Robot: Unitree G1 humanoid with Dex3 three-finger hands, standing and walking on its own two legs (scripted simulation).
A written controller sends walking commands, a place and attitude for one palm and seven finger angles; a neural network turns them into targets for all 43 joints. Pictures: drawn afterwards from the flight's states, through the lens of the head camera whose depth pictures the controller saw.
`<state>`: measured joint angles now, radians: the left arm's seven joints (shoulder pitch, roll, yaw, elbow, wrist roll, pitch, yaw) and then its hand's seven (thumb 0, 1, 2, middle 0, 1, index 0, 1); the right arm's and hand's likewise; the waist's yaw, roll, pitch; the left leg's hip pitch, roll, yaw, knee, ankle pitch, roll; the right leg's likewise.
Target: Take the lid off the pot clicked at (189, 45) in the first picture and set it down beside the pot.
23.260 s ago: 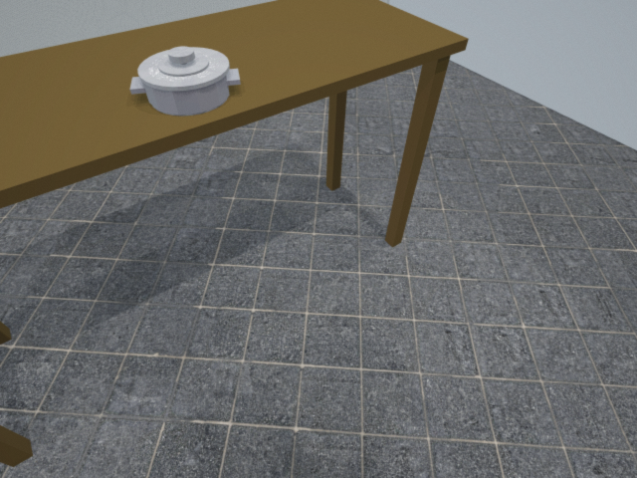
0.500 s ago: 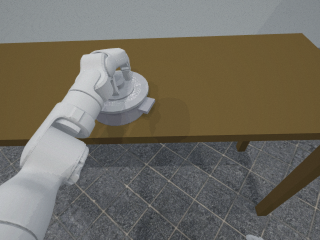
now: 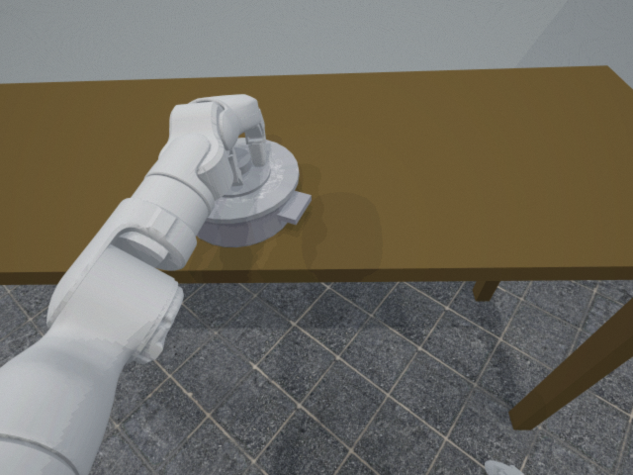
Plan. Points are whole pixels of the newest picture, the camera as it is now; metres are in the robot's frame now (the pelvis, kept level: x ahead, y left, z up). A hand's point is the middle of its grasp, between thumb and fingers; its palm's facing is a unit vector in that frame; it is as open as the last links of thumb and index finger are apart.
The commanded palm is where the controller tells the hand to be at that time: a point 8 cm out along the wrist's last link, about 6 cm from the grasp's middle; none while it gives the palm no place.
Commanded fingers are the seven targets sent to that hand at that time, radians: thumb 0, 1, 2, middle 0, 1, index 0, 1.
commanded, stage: close the fingers and squeeze the knob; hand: left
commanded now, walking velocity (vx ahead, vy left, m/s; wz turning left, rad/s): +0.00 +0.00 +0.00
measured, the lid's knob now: (233, 162) +0.48 +0.12 +0.15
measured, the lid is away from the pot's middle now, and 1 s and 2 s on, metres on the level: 0.00 0.02 0.03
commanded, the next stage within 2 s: lift the lid straight up in 0.36 s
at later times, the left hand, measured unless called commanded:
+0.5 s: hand (231, 161) +0.46 +0.11 +0.18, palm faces -0.38 -0.05 -0.92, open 7.3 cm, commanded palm +0.45 +0.11 +0.22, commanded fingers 0.00 0.55 1.06 -0.73 -1.13 -0.91 -1.14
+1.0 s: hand (235, 147) +0.46 +0.10 +0.20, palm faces -0.35 -0.07 -0.93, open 7.3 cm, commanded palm +0.45 +0.11 +0.26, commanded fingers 0.00 0.56 1.07 -0.74 -1.13 -0.92 -1.14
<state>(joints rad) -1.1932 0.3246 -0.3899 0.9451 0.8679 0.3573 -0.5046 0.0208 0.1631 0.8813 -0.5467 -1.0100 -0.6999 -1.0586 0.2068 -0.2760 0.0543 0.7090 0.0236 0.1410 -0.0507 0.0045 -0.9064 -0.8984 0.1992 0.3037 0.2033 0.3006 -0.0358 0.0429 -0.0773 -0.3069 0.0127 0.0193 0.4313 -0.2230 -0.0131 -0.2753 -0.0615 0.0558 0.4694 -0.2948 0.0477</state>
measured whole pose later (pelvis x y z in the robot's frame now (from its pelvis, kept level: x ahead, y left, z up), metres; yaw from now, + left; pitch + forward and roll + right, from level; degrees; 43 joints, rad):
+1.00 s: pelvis +0.00 +0.00 +0.00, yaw +0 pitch +5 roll +1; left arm -1.17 0.34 -0.35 0.86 0.84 0.33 -0.52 0.03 0.16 0.89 -0.54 -1.02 -0.74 -1.04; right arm 0.20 -0.27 0.06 0.72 0.02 0.04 -0.06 0.01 -0.91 -0.90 0.20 0.30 0.20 0.30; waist -0.02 0.06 -0.07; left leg -0.26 0.01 0.02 0.39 -0.21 -0.02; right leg -0.24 -0.06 0.06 0.45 -0.29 0.04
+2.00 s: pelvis +0.00 +0.00 +0.00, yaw -1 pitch +6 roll +1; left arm -1.40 0.39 -0.32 0.97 0.90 0.38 -0.55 0.04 0.15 0.89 -0.55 -1.02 -0.75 -1.06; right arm 0.25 -0.29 0.06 0.71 0.02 0.03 -0.07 0.01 -0.91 -0.90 0.20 0.30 0.20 0.30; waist -0.04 0.04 -0.08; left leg -0.27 0.01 0.03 0.37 -0.20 -0.02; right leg -0.25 -0.06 0.07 0.43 -0.28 0.05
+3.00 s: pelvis +0.00 +0.00 +0.00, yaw +0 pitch +5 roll +1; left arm -1.39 0.52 -0.28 0.90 0.95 0.37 -0.60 0.05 0.15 0.89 -0.55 -1.02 -0.76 -1.07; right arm 0.25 -0.29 0.06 0.67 0.04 0.08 -0.06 0.01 -0.91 -0.90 0.20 0.30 0.20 0.30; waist -0.04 0.04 -0.09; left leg -0.29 0.01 0.02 0.40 -0.20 -0.02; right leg -0.26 -0.06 0.06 0.44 -0.27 0.05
